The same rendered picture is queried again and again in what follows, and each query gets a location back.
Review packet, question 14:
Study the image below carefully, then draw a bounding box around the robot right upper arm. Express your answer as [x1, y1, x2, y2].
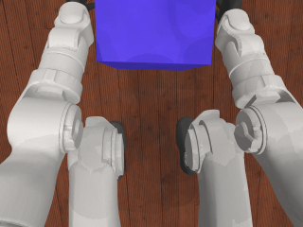
[234, 101, 303, 227]

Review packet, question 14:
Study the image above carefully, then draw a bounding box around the robot right forearm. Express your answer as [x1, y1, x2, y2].
[214, 9, 303, 109]

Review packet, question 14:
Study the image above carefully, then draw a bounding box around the robot right hand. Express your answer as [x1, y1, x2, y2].
[215, 0, 242, 23]

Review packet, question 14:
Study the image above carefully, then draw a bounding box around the robot left upper arm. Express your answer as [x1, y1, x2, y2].
[0, 96, 83, 227]

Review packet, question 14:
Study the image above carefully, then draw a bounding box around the robot right shin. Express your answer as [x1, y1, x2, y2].
[185, 110, 244, 171]

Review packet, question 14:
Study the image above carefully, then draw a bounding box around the robot right thigh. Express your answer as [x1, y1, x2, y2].
[186, 118, 253, 227]

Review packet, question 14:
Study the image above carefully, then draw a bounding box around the robot left hand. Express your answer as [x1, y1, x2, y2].
[65, 0, 96, 12]

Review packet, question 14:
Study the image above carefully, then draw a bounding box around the carton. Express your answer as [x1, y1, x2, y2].
[95, 0, 217, 71]

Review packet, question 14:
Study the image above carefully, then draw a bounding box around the robot left forearm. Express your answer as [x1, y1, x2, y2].
[7, 1, 95, 145]

